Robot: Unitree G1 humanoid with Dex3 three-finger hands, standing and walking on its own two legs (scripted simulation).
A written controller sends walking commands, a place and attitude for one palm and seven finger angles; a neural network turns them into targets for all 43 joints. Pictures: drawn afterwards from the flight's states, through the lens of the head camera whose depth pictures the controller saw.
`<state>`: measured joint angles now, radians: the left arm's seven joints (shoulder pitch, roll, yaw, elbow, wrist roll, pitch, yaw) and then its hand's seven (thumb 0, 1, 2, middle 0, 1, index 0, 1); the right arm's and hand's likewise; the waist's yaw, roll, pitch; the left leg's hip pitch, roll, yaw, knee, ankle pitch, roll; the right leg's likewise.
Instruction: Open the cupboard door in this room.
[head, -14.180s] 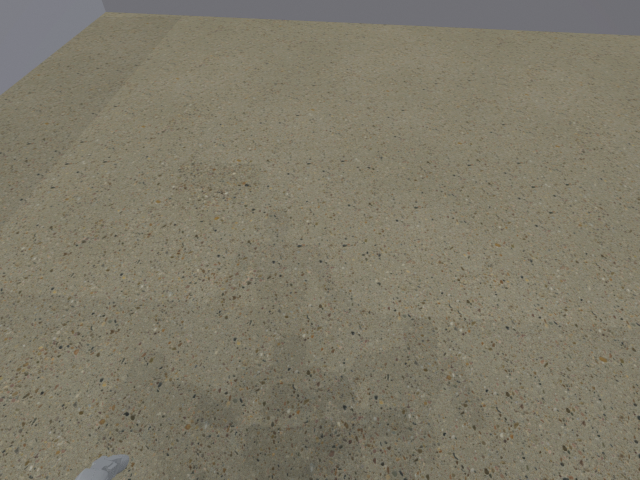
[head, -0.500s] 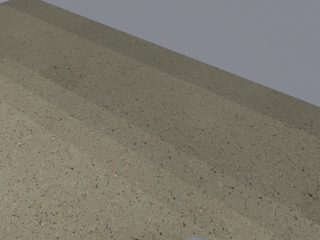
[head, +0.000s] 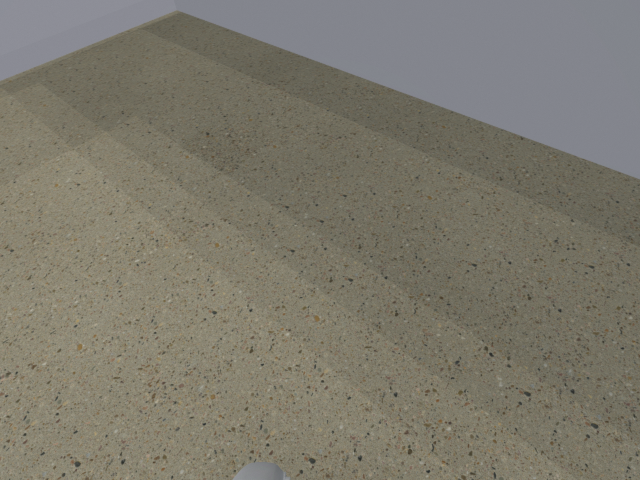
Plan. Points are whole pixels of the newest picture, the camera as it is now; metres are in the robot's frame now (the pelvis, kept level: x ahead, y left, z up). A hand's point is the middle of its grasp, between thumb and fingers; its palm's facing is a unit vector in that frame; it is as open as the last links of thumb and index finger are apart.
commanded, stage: turn or walk to find it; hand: left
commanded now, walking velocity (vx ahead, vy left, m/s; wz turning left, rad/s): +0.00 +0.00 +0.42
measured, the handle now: out of the picture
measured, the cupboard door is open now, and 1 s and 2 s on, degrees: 0 0 0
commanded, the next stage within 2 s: none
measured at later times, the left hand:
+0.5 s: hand out of the picture -0.02 +0.29 -0.17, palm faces +0.26 -0.94 -0.24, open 7.4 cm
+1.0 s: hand out of the picture -0.04 +0.19 -0.14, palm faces +0.41 -0.86 -0.29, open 7.3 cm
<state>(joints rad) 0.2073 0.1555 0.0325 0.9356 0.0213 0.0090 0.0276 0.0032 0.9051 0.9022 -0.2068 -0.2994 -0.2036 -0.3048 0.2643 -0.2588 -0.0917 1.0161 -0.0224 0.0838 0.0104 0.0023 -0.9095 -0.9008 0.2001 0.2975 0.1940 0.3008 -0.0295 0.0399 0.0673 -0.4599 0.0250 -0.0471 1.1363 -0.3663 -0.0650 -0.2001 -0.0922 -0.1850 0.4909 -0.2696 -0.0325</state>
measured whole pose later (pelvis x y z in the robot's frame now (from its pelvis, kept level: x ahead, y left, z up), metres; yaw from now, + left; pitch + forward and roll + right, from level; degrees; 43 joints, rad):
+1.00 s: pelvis -0.05 -0.02 +0.00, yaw +25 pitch -1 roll +3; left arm 0.19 0.14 0.03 0.93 0.01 0.01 0.03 0.00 0.91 0.90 -0.21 -0.30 -0.20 -0.30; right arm 0.28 -0.26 -0.10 1.01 -0.02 0.08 0.01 0.00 -0.91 -0.90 0.20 0.30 0.19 0.30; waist -0.04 0.06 0.06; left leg -0.49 -0.01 -0.06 1.18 -0.34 -0.05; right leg -0.19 -0.06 -0.15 0.49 -0.27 -0.05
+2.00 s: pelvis -0.10 -0.03 -0.01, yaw +49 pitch -1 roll +1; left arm 0.13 0.17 0.03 0.91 0.02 0.01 0.03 0.00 0.91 0.90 -0.20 -0.30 -0.20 -0.30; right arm 0.28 -0.23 -0.09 1.01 -0.02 0.07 0.00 0.00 -0.91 -0.90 0.20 0.30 0.20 0.30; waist -0.05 0.06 0.07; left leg -0.44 -0.08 -0.08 0.91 -0.45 -0.02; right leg -0.24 -0.05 -0.09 0.55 -0.30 -0.03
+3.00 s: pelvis -0.12 -0.06 -0.01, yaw +74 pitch -1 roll +1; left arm 0.12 0.17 0.03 0.90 0.02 0.01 0.02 0.00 0.91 0.90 -0.20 -0.30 -0.20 -0.30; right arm 0.26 -0.23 -0.08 1.00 -0.02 0.06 -0.01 0.00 -0.91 -0.90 0.20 0.30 0.20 0.30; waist -0.05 0.07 0.07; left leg -0.40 -0.07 -0.10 0.82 -0.43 -0.02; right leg -0.25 -0.04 -0.09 0.57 -0.30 -0.03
